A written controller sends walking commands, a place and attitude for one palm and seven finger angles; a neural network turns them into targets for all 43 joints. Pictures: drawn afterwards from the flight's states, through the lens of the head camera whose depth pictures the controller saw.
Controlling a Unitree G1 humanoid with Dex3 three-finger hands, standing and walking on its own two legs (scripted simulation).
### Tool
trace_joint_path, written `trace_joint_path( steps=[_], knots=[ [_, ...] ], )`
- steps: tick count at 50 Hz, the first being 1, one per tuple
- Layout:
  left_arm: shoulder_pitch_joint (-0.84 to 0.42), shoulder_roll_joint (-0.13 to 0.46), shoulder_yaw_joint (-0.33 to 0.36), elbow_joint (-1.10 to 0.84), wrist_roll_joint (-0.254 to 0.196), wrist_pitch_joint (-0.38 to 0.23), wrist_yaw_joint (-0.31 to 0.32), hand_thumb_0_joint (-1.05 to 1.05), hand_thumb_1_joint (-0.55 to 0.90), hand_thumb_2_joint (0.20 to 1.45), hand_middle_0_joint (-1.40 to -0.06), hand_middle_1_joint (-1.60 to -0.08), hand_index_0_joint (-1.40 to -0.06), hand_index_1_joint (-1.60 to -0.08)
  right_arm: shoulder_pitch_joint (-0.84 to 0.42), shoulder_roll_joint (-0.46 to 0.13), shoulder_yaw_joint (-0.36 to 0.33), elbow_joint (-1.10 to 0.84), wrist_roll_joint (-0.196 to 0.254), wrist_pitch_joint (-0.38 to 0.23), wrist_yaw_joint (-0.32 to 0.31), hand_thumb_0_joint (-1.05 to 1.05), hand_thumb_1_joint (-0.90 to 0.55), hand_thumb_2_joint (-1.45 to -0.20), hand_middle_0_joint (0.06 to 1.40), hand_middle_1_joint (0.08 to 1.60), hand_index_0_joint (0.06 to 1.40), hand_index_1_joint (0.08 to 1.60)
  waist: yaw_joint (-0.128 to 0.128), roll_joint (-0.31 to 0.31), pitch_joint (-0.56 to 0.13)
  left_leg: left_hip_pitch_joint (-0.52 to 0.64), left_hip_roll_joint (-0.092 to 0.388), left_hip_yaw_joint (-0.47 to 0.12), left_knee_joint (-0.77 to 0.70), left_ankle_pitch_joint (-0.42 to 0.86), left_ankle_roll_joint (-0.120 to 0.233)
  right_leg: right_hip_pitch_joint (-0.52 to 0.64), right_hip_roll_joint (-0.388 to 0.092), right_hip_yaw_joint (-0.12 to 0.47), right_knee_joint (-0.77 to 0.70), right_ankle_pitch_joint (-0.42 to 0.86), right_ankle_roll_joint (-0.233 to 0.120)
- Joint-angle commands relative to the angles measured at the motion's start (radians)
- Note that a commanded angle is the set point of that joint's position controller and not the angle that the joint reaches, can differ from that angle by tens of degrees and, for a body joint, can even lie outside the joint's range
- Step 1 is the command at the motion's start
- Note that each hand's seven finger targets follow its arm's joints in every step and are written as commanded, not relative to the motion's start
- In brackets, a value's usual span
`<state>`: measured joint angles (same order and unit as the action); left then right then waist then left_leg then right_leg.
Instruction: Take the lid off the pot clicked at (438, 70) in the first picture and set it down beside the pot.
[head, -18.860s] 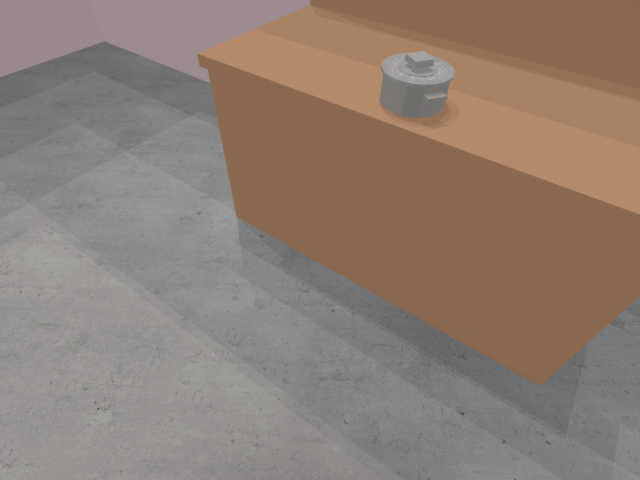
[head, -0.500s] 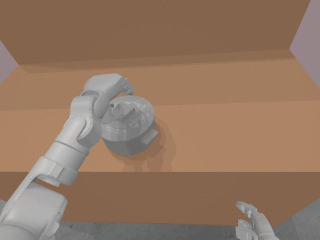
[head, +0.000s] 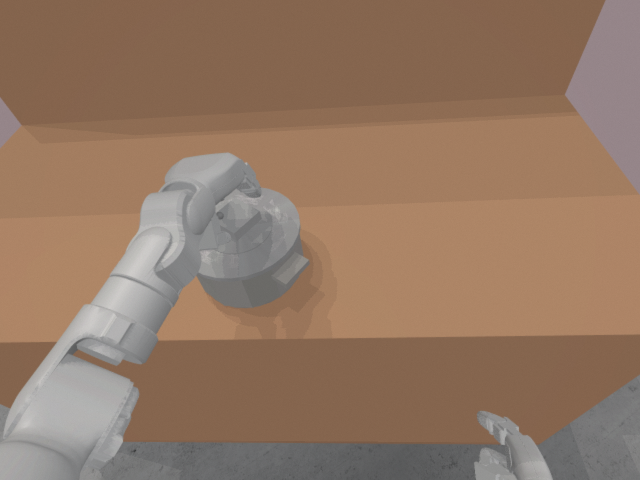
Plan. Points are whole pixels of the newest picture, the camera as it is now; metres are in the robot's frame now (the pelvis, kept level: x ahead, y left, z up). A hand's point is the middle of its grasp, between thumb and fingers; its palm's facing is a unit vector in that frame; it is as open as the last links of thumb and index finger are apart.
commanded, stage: lower the open fingers around the knob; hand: left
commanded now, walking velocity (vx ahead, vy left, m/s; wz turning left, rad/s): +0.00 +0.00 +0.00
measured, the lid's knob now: (235, 218) +0.45 +0.14 +0.07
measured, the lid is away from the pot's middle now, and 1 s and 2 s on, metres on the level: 0.00 0.00 0.00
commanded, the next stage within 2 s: close the fingers and squeeze the knob in 0.48 s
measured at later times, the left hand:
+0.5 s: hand (231, 219) +0.43 +0.14 +0.10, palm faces -0.31 -0.10 -0.95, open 10.2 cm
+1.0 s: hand (225, 221) +0.42 +0.15 +0.10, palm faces -0.30 -0.09 -0.95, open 9.3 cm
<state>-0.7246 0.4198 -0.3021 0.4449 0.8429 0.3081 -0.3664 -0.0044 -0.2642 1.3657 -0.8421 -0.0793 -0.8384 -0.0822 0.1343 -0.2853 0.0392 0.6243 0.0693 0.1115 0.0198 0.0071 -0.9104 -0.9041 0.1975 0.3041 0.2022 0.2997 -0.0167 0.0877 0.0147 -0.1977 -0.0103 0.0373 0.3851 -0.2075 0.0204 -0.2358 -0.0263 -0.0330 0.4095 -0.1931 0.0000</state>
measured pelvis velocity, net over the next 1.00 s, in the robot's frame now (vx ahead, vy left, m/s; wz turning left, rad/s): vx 0.01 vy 0.01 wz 0.01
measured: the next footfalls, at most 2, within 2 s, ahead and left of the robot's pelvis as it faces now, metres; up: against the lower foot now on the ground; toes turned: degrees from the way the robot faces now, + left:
none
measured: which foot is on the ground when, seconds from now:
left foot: down 0.00-1.00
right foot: down 0.00-1.00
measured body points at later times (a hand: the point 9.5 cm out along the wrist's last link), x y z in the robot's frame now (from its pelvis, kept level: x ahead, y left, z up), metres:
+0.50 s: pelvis +0.01 +0.00 +0.00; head +0.04 -0.03 +0.45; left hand +0.44 +0.14 +0.15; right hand +0.16 -0.24 -0.13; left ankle +0.00 +0.11 -0.74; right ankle +0.01 -0.12 -0.74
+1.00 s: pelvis +0.01 +0.01 +0.00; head +0.03 -0.03 +0.45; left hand +0.43 +0.15 +0.15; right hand +0.18 -0.23 -0.12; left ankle +0.00 +0.11 -0.74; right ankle +0.01 -0.12 -0.74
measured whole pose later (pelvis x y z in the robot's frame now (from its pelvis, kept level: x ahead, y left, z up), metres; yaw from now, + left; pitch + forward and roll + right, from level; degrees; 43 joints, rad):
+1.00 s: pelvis +0.01 +0.01 +0.00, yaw +0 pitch +3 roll +0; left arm -0.72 0.38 -0.33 0.51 0.85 0.31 -0.31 0.00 -0.06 1.13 -0.63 -0.68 -0.64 -0.69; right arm 0.13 -0.28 0.04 0.63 0.07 0.13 0.02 0.01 -0.91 -0.90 0.20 0.30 0.20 0.30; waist -0.02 0.09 -0.01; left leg -0.23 -0.01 0.03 0.42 -0.24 0.03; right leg -0.26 -0.03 -0.04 0.43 -0.22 0.01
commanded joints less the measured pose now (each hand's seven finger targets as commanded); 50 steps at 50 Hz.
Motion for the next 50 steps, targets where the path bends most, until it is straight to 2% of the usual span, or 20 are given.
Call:
trace_joint_path(
  steps=[1,4,6,8,9,11,16,19,21,24,25,27,29,30,34,39,41,44,48,50],
  knots=[
    [-0.373,0.143,0.086,-0.159,0.025,-0.012,0.033,0.000,-0.271,1.372,-0.829,-0.081,-0.829,-0.081,-0.107,-0.104,-0.044,-0.151,0.009,-0.033,0.007,0.000,-0.900,-0.900,0.200,0.300,0.200,0.300,0.005,-0.114,-0.332,0.080,-0.022,-0.022,-0.018,0.216,0.037,0.139,0.038,-0.001,-0.022,0.259,-0.030],
    [-0.479,0.182,0.104,-0.167,0.024,-0.015,0.042,0.000,-0.271,1.372,-0.829,-0.081,-0.829,-0.081,-0.096,-0.109,-0.046,-0.140,0.008,-0.027,-0.003,0.000,-0.900,-0.900,0.200,0.300,0.200,0.300,-0.011,-0.129,-0.317,0.069,-0.022,-0.022,-0.024,0.168,0.043,0.127,0.039,0.005,-0.035,0.224,-0.025],
    [-0.525,0.229,0.144,-0.210,0.022,-0.027,0.059,0.000,-0.271,1.372,-0.829,-0.081,-0.829,-0.081,-0.086,-0.106,-0.049,-0.141,0.002,-0.038,-0.010,0.000,-0.900,-0.900,0.200,0.300,0.200,0.300,-0.006,-0.105,-0.366,0.087,-0.019,-0.029,-0.016,0.192,0.048,0.146,0.035,0.019,-0.024,0.248,-0.031],
    [-0.439,0.178,0.118,-0.162,0.018,-0.028,0.067,0.000,-0.271,1.372,-0.829,-0.081,-0.829,-0.081,-0.076,-0.100,-0.047,-0.138,-0.001,-0.042,-0.008,0.000,-0.900,-0.900,0.200,0.300,0.200,0.300,-0.003,-0.110,-0.383,0.085,-0.019,-0.031,-0.007,0.223,0.048,0.148,0.037,0.014,-0.013,0.271,-0.033],
    [-0.398,0.185,0.131,-0.115,0.019,-0.028,0.070,0.000,-0.271,1.372,-0.829,-0.081,-0.829,-0.081,-0.067,-0.106,-0.047,-0.127,0.002,-0.038,-0.007,0.000,-0.900,-0.900,0.200,0.300,0.200,0.300,-0.001,-0.123,-0.355,0.078,-0.017,-0.027,-0.014,0.219,0.044,0.142,0.040,0.006,-0.017,0.268,-0.031],
    [-0.338,0.113,0.079,-0.041,0.016,-0.025,0.069,0.000,-0.271,1.372,-0.829,-0.081,-0.829,-0.081,-0.060,-0.107,-0.047,-0.121,0.008,-0.033,-0.002,0.000,-0.900,-0.900,0.200,0.300,0.200,0.300,-0.005,-0.143,-0.303,0.050,-0.019,-0.018,-0.012,0.209,0.039,0.112,0.041,-0.004,-0.016,0.265,-0.028],
    [-0.531,0.173,0.100,-0.217,0.034,-0.031,0.096,0.000,-0.271,1.372,-0.829,-0.081,-0.829,-0.081,-0.072,-0.097,-0.055,-0.139,0.000,-0.033,-0.002,0.000,-0.900,-0.900,0.200,0.300,0.200,0.300,-0.012,-0.058,-0.424,0.103,-0.013,-0.032,0.007,0.257,0.047,0.140,0.035,0.020,0.002,0.305,-0.038],
    [-0.394,0.178,0.130,-0.033,0.027,-0.012,0.101,0.000,-0.271,1.372,-0.829,-0.081,-0.829,-0.081,-0.053,-0.110,-0.047,-0.110,0.009,-0.027,-0.006,0.000,-0.900,-0.900,0.200,0.300,0.200,0.300,-0.008,-0.138,-0.330,0.050,-0.017,-0.020,-0.005,0.222,0.043,0.125,0.043,0.002,-0.010,0.283,-0.028],
    [-0.364,0.137,0.099,0.009,0.021,-0.006,0.096,0.000,-0.271,1.372,-0.829,-0.081,-0.829,-0.081,-0.058,-0.111,-0.044,-0.113,0.013,-0.026,-0.004,0.000,-0.900,-0.900,0.200,0.300,0.200,0.300,-0.003,-0.159,-0.307,0.028,-0.020,-0.018,-0.010,0.212,0.040,0.118,0.041,-0.003,-0.005,0.279,-0.025],
    [-0.445,0.177,0.120,-0.177,0.030,-0.018,0.098,0.000,-0.271,1.372,-0.829,-0.081,-0.829,-0.081,-0.076,-0.107,-0.052,-0.143,0.003,-0.028,0.003,0.000,-0.900,-0.900,0.200,0.300,0.200,0.300,0.006,-0.070,-0.436,0.104,-0.017,-0.027,0.010,0.307,0.045,0.163,0.033,0.010,0.013,0.354,-0.034],
    [-0.486,0.156,0.094,-0.240,0.034,-0.022,0.098,0.000,-0.271,1.372,-0.829,-0.081,-0.829,-0.081,-0.085,-0.097,-0.052,-0.151,0.000,-0.029,0.004,0.000,-0.900,-0.900,0.200,0.300,0.200,0.300,-0.001,-0.048,-0.468,0.128,-0.014,-0.035,0.022,0.347,0.046,0.164,0.033,0.015,0.021,0.379,-0.037],
    [-0.396,0.132,0.098,-0.156,0.033,-0.011,0.099,0.000,-0.271,1.372,-0.829,-0.081,-0.829,-0.081,-0.073,-0.098,-0.055,-0.143,0.001,-0.028,0.008,0.000,-0.900,-0.900,0.200,0.300,0.200,0.300,-0.005,-0.105,-0.412,0.102,-0.009,-0.037,0.025,0.337,0.046,0.140,0.041,-0.002,0.011,0.361,-0.035],
    [-0.324,0.172,0.136,-0.037,0.021,-0.002,0.099,0.000,-0.271,1.372,-0.829,-0.081,-0.829,-0.081,-0.060,-0.112,-0.046,-0.122,0.011,-0.022,0.003,0.000,-0.900,-0.900,0.200,0.300,0.200,0.300,0.001,-0.188,-0.313,0.039,-0.016,-0.020,0.003,0.256,0.042,0.134,0.044,-0.006,-0.001,0.330,-0.024],
    [-0.334,0.192,0.147,-0.042,0.022,-0.002,0.098,0.000,-0.172,1.155,-0.648,-0.433,-0.648,-0.433,-0.069,-0.113,-0.042,-0.124,0.012,-0.021,0.002,0.000,-0.900,-0.900,0.200,0.300,0.200,0.300,0.006,-0.185,-0.299,0.026,-0.019,-0.019,-0.002,0.242,0.040,0.137,0.042,-0.004,0.001,0.322,-0.024],
    [-0.473,0.166,0.103,-0.260,0.029,-0.008,0.102,0.000,-0.132,1.151,-0.623,-0.555,-0.623,-0.555,-0.099,-0.093,-0.051,-0.155,0.001,-0.027,0.003,0.000,-0.900,-0.900,0.200,0.300,0.200,0.300,0.001,-0.058,-0.430,0.119,-0.015,-0.032,0.020,0.320,0.048,0.152,0.034,0.011,0.013,0.360,-0.036],
    [-0.348,0.110,0.073,-0.089,0.026,0.010,0.095,0.000,-0.079,1.139,-0.612,-0.667,-0.612,-0.667,-0.089,-0.102,-0.043,-0.129,0.013,-0.015,0.008,0.000,-0.900,-0.900,0.200,0.300,0.200,0.300,-0.006,-0.124,-0.323,0.064,-0.017,-0.024,0.006,0.259,0.035,0.105,0.045,-0.013,0.004,0.304,-0.030],
    [-0.423,0.103,0.057,-0.148,0.025,0.014,0.092,0.000,-0.058,1.132,-0.611,-0.704,-0.611,-0.704,-0.101,-0.099,-0.045,-0.136,0.010,-0.013,0.007,0.000,-0.900,-0.900,0.200,0.300,0.200,0.300,-0.009,-0.100,-0.352,0.079,-0.020,-0.026,0.007,0.250,0.038,0.110,0.041,-0.007,0.003,0.303,-0.032],
    [-0.509,0.191,0.114,-0.232,0.030,0.000,0.098,0.000,-0.024,1.119,-0.614,-0.754,-0.614,-0.754,-0.106,-0.097,-0.046,-0.141,0.002,-0.018,-0.005,0.000,-0.900,-0.900,0.200,0.300,0.200,0.300,-0.009,-0.086,-0.437,0.119,-0.018,-0.037,0.015,0.283,0.045,0.154,0.040,0.006,0.008,0.331,-0.033],
    [-0.384,0.129,0.082,-0.034,0.029,0.006,0.096,0.000,0.023,1.098,-0.621,-0.810,-0.621,-0.810,-0.083,-0.101,-0.037,-0.111,0.012,-0.015,-0.006,0.000,-0.900,-0.900,0.200,0.300,0.200,0.300,-0.012,-0.127,-0.310,0.051,-0.017,-0.027,0.001,0.226,0.035,0.099,0.045,-0.010,-0.002,0.273,-0.030],
    [-0.409,0.137,0.086,-0.053,0.027,0.005,0.094,0.000,0.047,1.085,-0.627,-0.835,-0.627,-0.835,-0.089,-0.103,-0.039,-0.118,0.013,-0.012,-0.003,0.000,-0.900,-0.900,0.200,0.300,0.200,0.300,-0.007,-0.111,-0.312,0.053,-0.018,-0.027,-0.006,0.212,0.033,0.099,0.042,-0.010,-0.004,0.259,-0.031]
  ],
)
